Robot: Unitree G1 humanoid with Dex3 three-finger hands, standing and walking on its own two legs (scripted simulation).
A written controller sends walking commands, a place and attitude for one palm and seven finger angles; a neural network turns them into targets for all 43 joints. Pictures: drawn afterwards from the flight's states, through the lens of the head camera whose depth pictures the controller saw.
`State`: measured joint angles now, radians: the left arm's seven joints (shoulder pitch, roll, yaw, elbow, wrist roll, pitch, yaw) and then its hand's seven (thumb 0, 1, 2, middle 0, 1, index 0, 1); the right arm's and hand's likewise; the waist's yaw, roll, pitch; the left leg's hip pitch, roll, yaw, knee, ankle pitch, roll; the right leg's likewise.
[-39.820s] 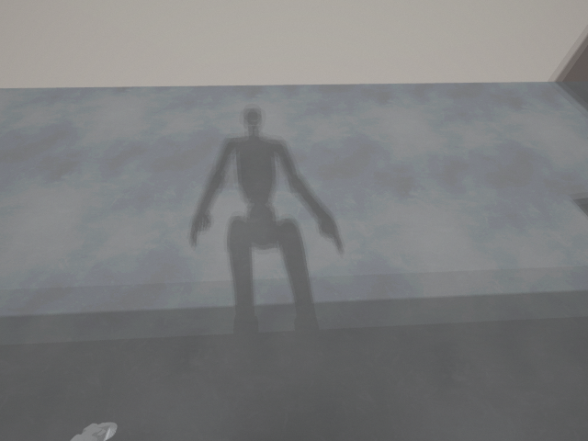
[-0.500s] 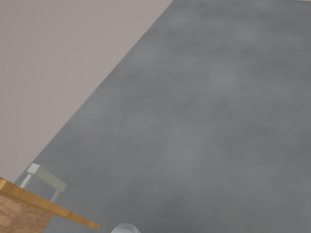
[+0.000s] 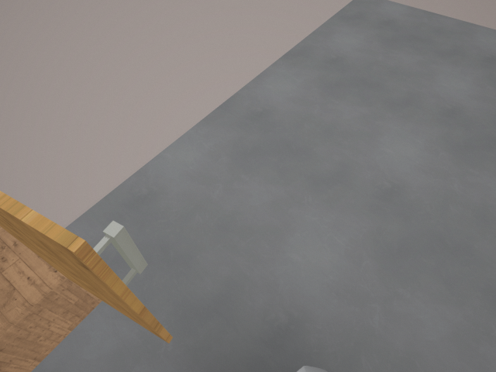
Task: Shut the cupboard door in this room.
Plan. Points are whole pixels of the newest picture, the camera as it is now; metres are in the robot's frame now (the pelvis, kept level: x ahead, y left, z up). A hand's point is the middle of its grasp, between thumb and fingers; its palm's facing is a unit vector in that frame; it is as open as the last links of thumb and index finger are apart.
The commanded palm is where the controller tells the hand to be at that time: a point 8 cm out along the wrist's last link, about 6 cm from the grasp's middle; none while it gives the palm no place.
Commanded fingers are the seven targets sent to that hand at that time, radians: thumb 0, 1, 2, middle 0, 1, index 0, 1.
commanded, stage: turn or walk to find it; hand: left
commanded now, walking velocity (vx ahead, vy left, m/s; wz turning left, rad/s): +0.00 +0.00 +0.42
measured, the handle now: (119, 259) +0.29 +0.25 -0.04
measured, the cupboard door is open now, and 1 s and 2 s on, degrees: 98 98 98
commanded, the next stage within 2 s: none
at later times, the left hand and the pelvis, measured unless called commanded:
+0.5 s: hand out of the picture -0.01 +0.18 -0.17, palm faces +0.28 -0.93 -0.25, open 7.3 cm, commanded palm none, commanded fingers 0.00 0.90 0.90 -0.20 -0.30 -0.20 -0.30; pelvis +0.00 -0.03 +0.00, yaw +15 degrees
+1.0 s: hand out of the picture +0.01 +0.18 -0.16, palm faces +0.44 -0.86 -0.28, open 7.4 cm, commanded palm none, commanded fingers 0.00 0.90 0.90 -0.20 -0.30 -0.20 -0.30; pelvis +0.01 -0.04 -0.01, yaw +27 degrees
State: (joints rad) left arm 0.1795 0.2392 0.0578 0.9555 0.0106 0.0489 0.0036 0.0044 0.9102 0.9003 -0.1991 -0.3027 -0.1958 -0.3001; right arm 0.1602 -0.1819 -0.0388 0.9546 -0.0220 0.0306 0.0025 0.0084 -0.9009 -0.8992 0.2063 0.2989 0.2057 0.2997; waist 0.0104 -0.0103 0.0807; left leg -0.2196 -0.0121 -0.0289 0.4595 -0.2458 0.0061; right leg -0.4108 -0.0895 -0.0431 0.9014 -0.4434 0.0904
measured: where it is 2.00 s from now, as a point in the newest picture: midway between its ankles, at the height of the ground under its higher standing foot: outside the picture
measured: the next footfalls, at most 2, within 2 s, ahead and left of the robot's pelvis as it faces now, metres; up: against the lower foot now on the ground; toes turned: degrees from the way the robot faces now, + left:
right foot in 0.10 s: +0.05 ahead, -0.13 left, +0.00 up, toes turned -3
left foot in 0.56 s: +0.00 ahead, +0.11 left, +0.00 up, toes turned +21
